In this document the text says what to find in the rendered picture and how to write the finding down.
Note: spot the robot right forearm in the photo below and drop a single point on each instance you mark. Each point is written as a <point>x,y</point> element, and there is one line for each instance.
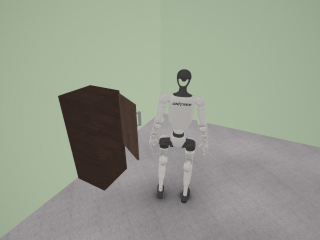
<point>204,133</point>

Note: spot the right robot foot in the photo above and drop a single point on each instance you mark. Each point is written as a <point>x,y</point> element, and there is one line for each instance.
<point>184,197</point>

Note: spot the robot left forearm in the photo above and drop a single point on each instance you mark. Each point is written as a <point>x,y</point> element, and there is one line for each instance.
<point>155,129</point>

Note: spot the cupboard door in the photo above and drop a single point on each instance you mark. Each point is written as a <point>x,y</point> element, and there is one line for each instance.
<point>128,116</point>

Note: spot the right robot upper arm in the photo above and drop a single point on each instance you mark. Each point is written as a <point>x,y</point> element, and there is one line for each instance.
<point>199,101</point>

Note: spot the left robot upper arm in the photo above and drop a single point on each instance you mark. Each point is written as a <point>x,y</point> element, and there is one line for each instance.
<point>161,108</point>

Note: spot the right robot shin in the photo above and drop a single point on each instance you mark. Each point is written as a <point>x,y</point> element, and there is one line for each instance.
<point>187,179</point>

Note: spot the robot left hand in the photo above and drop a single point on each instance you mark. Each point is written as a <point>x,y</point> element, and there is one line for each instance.
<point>151,141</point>

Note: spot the handle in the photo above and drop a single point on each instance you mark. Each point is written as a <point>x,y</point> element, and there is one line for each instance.
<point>139,118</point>

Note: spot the robot right hand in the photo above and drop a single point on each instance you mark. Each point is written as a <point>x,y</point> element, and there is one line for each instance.
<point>205,148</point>

